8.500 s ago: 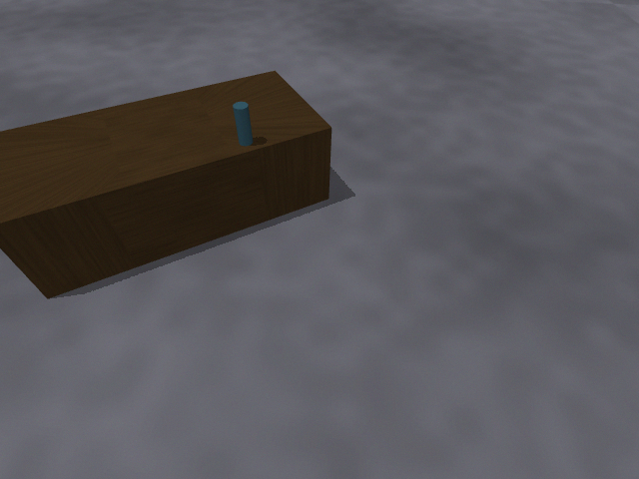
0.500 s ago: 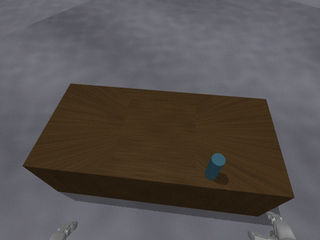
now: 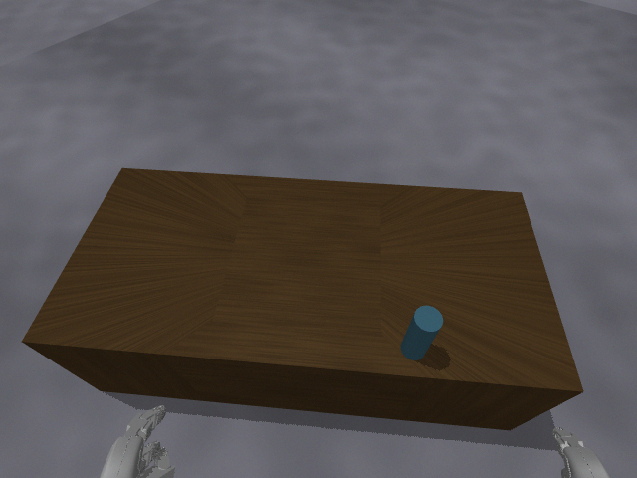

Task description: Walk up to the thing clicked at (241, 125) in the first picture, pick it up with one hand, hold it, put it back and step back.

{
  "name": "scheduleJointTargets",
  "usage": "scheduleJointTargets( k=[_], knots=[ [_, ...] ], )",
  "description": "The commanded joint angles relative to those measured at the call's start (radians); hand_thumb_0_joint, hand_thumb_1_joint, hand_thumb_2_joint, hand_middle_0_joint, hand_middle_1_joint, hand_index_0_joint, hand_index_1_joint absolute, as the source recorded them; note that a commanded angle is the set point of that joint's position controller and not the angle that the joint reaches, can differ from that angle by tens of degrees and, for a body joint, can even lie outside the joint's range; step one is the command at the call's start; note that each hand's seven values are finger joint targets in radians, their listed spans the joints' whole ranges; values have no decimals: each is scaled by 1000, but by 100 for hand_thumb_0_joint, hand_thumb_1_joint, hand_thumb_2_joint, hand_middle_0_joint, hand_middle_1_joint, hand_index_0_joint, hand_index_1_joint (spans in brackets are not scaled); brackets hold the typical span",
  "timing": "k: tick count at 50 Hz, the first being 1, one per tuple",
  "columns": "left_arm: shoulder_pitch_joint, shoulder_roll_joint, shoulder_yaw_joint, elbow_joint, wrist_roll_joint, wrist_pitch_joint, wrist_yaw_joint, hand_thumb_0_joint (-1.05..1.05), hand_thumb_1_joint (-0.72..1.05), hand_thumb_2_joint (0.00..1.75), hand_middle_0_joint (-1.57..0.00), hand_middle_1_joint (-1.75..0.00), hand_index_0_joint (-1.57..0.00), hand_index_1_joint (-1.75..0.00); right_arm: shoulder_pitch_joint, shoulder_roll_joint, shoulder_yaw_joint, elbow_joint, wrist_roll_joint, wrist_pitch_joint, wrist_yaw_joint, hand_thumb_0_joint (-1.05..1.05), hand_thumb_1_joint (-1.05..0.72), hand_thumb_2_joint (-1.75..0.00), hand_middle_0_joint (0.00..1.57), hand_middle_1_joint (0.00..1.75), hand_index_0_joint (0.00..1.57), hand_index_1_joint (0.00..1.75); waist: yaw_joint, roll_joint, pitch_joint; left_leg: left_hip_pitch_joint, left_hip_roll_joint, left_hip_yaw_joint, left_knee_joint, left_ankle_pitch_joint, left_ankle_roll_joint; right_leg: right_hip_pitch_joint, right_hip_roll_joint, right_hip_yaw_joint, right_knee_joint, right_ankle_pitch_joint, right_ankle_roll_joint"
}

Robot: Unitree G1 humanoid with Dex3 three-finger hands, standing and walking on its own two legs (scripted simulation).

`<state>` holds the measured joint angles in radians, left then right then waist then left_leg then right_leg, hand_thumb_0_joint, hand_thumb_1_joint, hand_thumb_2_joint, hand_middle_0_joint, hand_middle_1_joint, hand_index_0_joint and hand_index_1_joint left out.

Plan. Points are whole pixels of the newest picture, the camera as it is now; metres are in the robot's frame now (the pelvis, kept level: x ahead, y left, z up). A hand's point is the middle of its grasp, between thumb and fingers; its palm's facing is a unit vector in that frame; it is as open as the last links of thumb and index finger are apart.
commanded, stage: go down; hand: right
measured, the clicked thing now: (420, 334) +0.42 -0.18 -0.28
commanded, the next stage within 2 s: none
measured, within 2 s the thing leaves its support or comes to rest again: neither
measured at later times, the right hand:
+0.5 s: hand out of the picture +0.15 -0.27 -0.11, palm faces +0.05 +0.94 -0.33, open 17.5 cm
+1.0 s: hand (565, 457) +0.18 -0.30 -0.08, palm faces +0.11 +0.94 -0.31, open 17.4 cm
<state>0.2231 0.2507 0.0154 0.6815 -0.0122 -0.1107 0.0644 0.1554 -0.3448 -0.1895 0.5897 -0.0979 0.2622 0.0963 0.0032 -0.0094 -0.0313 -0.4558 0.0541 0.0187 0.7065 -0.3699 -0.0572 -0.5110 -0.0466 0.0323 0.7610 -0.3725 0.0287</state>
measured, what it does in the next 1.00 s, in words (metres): stands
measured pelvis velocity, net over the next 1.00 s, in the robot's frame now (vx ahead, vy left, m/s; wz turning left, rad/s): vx -0.02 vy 0.00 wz -0.02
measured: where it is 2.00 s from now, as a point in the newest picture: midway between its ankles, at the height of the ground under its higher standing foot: outside the picture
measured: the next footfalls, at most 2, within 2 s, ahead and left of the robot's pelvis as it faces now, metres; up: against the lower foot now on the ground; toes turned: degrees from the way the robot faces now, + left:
none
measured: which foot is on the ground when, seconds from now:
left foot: down 0.00-1.00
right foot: down 0.00-1.00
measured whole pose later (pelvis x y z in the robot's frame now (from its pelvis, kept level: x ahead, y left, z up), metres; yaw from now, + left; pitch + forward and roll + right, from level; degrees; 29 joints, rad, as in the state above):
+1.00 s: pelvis -0.02 +0.00 -0.03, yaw -1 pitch +9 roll +3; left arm 0.25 0.24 -0.02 0.63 -0.01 -0.24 0.19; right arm 0.21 -0.45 -0.28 0.23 0.02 0.44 0.18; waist 0.02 -0.03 -0.10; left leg -0.63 0.04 0.06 0.92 -0.46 -0.05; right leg -0.71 -0.05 0.09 1.01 -0.46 0.04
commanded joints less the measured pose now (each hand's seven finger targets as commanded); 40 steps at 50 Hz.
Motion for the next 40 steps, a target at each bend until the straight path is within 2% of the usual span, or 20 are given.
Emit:
scheduleJointTargets(
  k=[1, 4, 5, 9, 10, 12, 15, 19, 20, 25, 27, 28, 29, 30, 31, 32, 33, 37, 39, 40],
  knots=[
    [-11, 149, 51, -130, -5, -50, 32, 0, 89, 91, -20, -30, -19, -30, -15, -221, -67, -208, 22, 19, 0, 0, 55, -4, 4, 5, 4, 5, 16, -73, -208, 32, -64, 54, -51, 259, 46, 128, 31, -32, -73, 300, -19],
    [-16, 154, 51, -145, -10, -51, 40, 0, 89, 91, -19, -30, -19, -30, 7, -207, -50, -231, 37, 62, 21, 0, 56, -4, 4, 5, 4, 5, 21, -49, -178, 12, -66, 64, -47, 235, 45, 92, 28, -25, -60, 277, -20],
    [-28, 151, 46, -163, -13, -54, 42, 0, 89, 90, -20, -30, -19, -30, 2, -233, -70, -262, 39, 72, 24, 0, 57, -4, 4, 5, 4, 5, 11, -58, -172, 10, -65, 63, -47, 223, 45, 79, 30, -25, -57, 259, -21],
    [-20, 151, 47, -173, -14, -59, 45, 0, 90, 90, -19, -30, -19, -30, 71, -222, -62, -272, 38, 117, 37, 0, 58, -5, 4, 5, 4, 5, 15, -50, -171, -14, -66, 62, -22, 219, 46, 57, 31, -23, -33, 260, -23],
    [-35, 149, 44, -193, -17, -63, 46, 0, 90, 90, -19, -30, -19, -30, 32, -244, -71, -342, 43, 117, 38, 0, 56, -5, 4, 5, 4, 5, 8, -60, -162, -27, -67, 65, -17, 200, 47, 43, 29, -19, -34, 244, -20],
    [-30, 151, 47, -199, -15, -67, 49, 0, 90, 90, -19, -30, -19, -30, 72, -237, -79, -346, 45, 135, 36, 0, 60, -5, 3, 6, 4, 6, 10, -67, -179, -33, -70, 67, -3, 186, 50, 43, 26, -11, -26, 236, -21],
    [-20, 145, 44, -205, -14, -75, 53, 0, 90, 90, -19, -30, -19, -30, 87, -248, -91, -400, 44, 150, 33, 0, 56, -5, 4, 5, 4, 5, 14, -80, -198, -46, -66, 65, 18, 193, 49, 35, 27, -10, -1, 241, -23],
    [-13, 137, 43, -214, -10, -87, 65, 0, 90, 90, -19, -30, -19, -30, 110, -259, -119, -458, 58, 157, 26, 0, 56, -5, 4, 5, 4, 5, 15, -74, -236, -56, -63, 61, 39, 190, 47, 20, 30, -8, 29, 227, -28],
    [-6, 135, 42, -212, -9, -89, 69, 0, 90, 91, -19, -30, -19, -30, 133, -243, -108, -457, 58, 160, 30, 0, 54, -6, 4, 5, 4, 5, 19, -70, -238, -63, -61, 58, 44, 194, 46, 18, 31, -10, 40, 226, -29],
    [1, 134, 40, -218, -9, -106, 92, 0, 90, 90, -19, -30, -19, -30, 145, -277, -138, -529, 71, 166, 40, 0, 53, -6, 4, 5, 4, 5, 20, -70, -245, -73, -57, 54, 54, 202, 42, -5, 35, -11, 68, 224, -31],
    [3, 132, 36, -216, -8, -115, 98, 0, 90, 90, -19, -30, -19, -30, 174, -239, -114, -500, 74, 177, 51, 0, 53, -6, 4, 5, 4, 5, 33, -62, -234, -99, -59, 55, 64, 190, 42, -15, 32, -7, 75, 211, -32],
    [10, 137, 40, -216, -7, -117, 102, 0, 90, 90, -19, -30, -19, -30, 147, -270, -133, -541, 77, 173, 53, 0, 54, -6, 4, 5, 4, 5, 30, -77, -238, -92, -59, 58, 66, 197, 42, -16, 33, -5, 75, 220, -30],
    [10, 140, 42, -213, -9, -118, 103, 0, 90, 90, -19, -30, -19, -30, 165, -272, -139, -532, 80, 176, 55, 0, 52, -5, 5, 5, 5, 5, 22, -81, -244, -94, -61, 63, 76, 203, 45, -16, 30, 0, 73, 240, -27],
    [9, 140, 41, -214, -7, -119, 105, 0, 90, 90, -19, -30, -19, -30, 173, -270, -133, -535, 79, 179, 60, 0, 53, -6, 4, 5, 4, 5, 18, -91, -231, -100, -60, 65, 78, 193, 46, -19, 28, 2, 73, 239, -25],
    [10, 144, 43, -219, -8, -122, 106, 0, 90, 90, -19, -30, -20, -30, 173, -260, -121, -535, 76, 185, 62, 0, 53, -6, 4, 5, 4, 5, 29, -87, -226, -115, -64, 67, 78, 179, 46, -18, 26, 6, 70, 231, -25],
    [2, 140, 39, -226, -9, -126, 108, 0, 90, 90, -19, -30, -20, -30, 164, -274, -132, -564, 79, 185, 64, 0, 53, -5, 5, 5, 5, 5, 20, -91, -215, -114, -64, 69, 77, 168, 47, -24, 26, 6, 66, 217, -24],
    [8, 144, 43, -219, -8, -129, 110, 0, 90, 90, -19, -30, -20, -30, 173, -271, -130, -549, 79, 186, 65, 0, 53, -5, 4, 5, 4, 5, 27, -84, -222, -111, -64, 69, 75, 164, 47, -28, 29, 5, 68, 204, -25],
    [0, 139, 39, -222, -7, -138, 115, 0, 90, 89, -20, -30, -20, -30, 201, -271, -139, -548, 79, 200, 66, 0, 52, -7, 4, 5, 4, 5, 19, -84, -199, -116, -62, 67, 66, 126, 48, -47, 32, 2, 68, 153, -29],
    [-9, 137, 35, -235, -8, -145, 117, 0, 91, 89, -20, -30, -20, -30, 153, -277, -134, -591, 80, 200, 65, 0, 51, -6, 4, 5, 4, 5, 25, -83, -201, -126, -64, 68, 69, 119, 47, -47, 30, 6, 65, 146, -29],
    [-19, 134, 30, -242, -9, -148, 118, 0, 91, 89, -20, -30, -20, -30, 117, -300, -152, -607, 84, 195, 62, 0, 52, -6, 4, 5, 4, 5, 25, -90, -192, -138, -64, 68, 67, 91, 46, -64, 30, 7, 64, 113, -30]
  ],
)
